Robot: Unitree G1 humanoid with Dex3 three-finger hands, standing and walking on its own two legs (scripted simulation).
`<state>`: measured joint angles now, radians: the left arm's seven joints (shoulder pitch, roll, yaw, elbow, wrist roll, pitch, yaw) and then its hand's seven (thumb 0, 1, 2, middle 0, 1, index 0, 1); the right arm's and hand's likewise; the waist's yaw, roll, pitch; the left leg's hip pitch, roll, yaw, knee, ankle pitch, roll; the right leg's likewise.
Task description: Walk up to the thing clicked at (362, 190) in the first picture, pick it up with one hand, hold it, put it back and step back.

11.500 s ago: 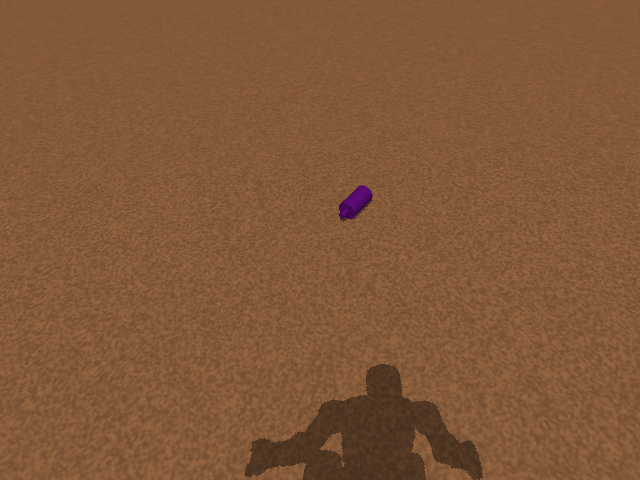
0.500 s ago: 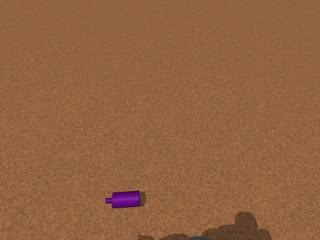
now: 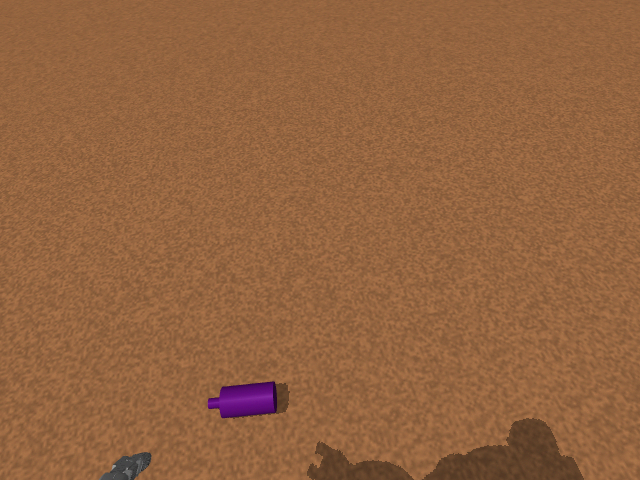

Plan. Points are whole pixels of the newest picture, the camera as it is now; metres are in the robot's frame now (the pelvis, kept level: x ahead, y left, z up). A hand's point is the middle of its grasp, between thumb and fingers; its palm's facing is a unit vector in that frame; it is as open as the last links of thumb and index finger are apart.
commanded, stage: walk up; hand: left
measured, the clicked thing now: (242, 400) +0.42 +0.30 -0.71
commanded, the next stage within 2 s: stand in 1.18 s
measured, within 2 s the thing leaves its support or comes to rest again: neither
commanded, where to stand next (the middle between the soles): +0.04 +0.02 m, yaw +1 degrees
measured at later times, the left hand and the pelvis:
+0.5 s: hand out of the picture +0.05 +0.27 -0.12, palm faces +0.04 -0.94 -0.35, open 7.4 cm; pelvis -0.02 +0.01 +0.02, yaw +1 degrees
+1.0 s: hand out of the picture +0.05 +0.27 -0.13, palm faces +0.03 -0.94 -0.33, open 7.4 cm; pelvis -0.01 +0.02 +0.03, yaw +2 degrees
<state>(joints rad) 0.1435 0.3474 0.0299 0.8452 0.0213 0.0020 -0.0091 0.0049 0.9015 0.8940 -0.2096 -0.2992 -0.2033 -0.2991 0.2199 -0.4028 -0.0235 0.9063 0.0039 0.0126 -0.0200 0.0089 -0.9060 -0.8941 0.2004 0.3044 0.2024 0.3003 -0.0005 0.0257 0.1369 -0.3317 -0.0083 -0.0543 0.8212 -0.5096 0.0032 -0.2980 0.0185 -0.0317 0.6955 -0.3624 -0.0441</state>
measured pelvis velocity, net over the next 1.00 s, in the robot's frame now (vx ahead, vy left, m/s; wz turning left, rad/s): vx -0.01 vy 0.02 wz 0.03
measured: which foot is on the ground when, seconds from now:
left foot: up 0.00-0.02, down 0.04-1.00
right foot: down 0.00-1.00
